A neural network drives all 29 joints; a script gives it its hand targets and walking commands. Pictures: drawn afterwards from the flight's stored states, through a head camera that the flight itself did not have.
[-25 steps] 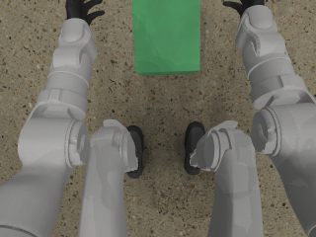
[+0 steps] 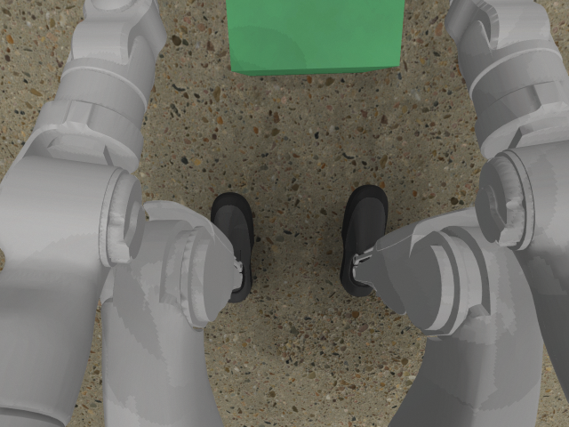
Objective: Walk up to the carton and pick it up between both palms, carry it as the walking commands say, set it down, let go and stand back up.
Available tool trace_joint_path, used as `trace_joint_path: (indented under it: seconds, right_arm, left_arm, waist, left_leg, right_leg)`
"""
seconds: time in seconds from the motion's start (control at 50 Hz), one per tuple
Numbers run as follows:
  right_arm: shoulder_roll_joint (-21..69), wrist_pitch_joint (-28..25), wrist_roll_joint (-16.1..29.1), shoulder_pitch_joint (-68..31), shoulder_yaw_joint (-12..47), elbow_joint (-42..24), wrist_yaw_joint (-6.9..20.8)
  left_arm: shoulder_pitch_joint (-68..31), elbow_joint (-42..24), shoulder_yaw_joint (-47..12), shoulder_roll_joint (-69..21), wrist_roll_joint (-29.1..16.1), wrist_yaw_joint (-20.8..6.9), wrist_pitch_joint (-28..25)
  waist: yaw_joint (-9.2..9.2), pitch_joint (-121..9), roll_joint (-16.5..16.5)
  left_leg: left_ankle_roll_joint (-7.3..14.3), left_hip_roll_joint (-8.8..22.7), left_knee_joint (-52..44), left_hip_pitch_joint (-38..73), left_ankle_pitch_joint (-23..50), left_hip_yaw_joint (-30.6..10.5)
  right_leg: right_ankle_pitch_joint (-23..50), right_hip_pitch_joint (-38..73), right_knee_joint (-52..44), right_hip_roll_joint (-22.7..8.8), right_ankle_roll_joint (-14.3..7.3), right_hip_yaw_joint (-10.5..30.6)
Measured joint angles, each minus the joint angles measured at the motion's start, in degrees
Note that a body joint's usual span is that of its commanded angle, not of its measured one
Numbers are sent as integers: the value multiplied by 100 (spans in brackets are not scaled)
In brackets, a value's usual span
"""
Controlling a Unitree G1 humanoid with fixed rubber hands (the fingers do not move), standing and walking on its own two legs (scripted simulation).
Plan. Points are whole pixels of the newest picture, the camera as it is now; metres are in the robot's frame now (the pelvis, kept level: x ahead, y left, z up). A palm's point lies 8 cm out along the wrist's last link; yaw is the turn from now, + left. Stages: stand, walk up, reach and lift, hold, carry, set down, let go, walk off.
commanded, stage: reach and lift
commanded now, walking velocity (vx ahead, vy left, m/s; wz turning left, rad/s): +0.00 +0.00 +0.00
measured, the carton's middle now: out of the picture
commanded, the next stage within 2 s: none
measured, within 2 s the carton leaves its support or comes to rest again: leaves its support in 1.42 s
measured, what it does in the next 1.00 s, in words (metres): stands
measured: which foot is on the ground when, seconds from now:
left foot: down 0.00-1.00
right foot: down 0.00-1.00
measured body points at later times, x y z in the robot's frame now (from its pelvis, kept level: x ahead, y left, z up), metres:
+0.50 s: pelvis +0.00 +0.00 +0.00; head +0.38 -0.01 +0.22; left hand +0.55 +0.15 -0.20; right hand +0.56 -0.16 -0.20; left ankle +0.11 +0.11 -0.33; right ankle +0.13 -0.12 -0.33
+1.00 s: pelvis +0.00 +0.00 -0.01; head +0.38 -0.01 +0.22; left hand +0.56 +0.12 -0.20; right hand +0.57 -0.15 -0.20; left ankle +0.11 +0.12 -0.33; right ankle +0.13 -0.12 -0.33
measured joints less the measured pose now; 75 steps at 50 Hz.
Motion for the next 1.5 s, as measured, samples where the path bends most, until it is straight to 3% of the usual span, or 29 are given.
trace_joint_path:
  seconds: [0.2, 0.62, 0.86, 0.98, 1.16, 1.34, 1.5]
  right_arm:
    - [-81, -44, 111, -141, 84, 88, 47]
    - [230, -48, -172, -271, 68, 126, -1]
    - [324, -45, -366, -388, 10, 182, -43]
    - [394, 289, -897, -344, -500, 27, 123]
    - [476, 784, -1350, -47, -873, -285, 433]
    - [583, 830, -1354, 225, -909, -423, 412]
    - [665, 869, -1330, 387, -802, -501, 205]
  left_arm:
    - [-136, 31, -255, 76, -245, 6, -35]
    - [-335, 154, 16, -295, 163, -13, -50]
    - [-478, 258, 392, -478, 617, 16, -93]
    - [-422, 84, 951, -524, 1126, -232, 245]
    - [-136, -228, 1272, -564, 1518, -596, 791]
    - [198, -472, 1303, -647, 1505, -589, 873]
    - [550, -863, 1220, -775, 1304, -410, 932]
  waist:
    - [21, 178, 2]
    - [-7, 280, 39]
    - [-14, 413, -9]
    - [-1, 381, -61]
    - [9, 44, -68]
    - [49, -251, -101]
    - [128, -414, -87]
  left_leg:
    - [19, -17, 250, 3, -56, 0]
    - [-35, -65, 58, 179, -17, -28]
    - [-120, -172, 101, 315, -101, -100]
    - [-279, -317, 275, 292, -171, -170]
    - [-287, -334, 571, 170, -376, -194]
    - [-341, -413, 585, 137, -532, -231]
    - [-381, -524, 506, 178, -560, -236]
  right_leg:
    - [-59, 16, 241, -2, 20, 19]
    - [-31, 187, 68, 101, 76, 55]
    - [-44, 250, 108, 334, 161, 144]
    - [-58, 183, 281, 396, 153, 168]
    - [-245, 39, 575, 402, 129, 148]
    - [-346, -27, 577, 476, 174, 187]
    - [-344, -1, 495, 563, 274, 286]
